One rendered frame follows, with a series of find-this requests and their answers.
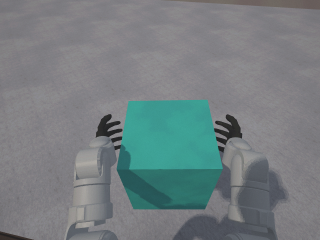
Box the carton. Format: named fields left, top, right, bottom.
left=116, top=99, right=223, bottom=210

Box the left robot upper arm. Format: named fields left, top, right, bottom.
left=68, top=230, right=118, bottom=240

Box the robot left forearm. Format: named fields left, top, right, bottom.
left=64, top=136, right=117, bottom=240

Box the left robot hand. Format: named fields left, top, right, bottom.
left=96, top=114, right=123, bottom=150

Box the right robot hand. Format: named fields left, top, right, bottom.
left=214, top=114, right=243, bottom=152

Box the robot right forearm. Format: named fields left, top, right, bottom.
left=222, top=137, right=278, bottom=240

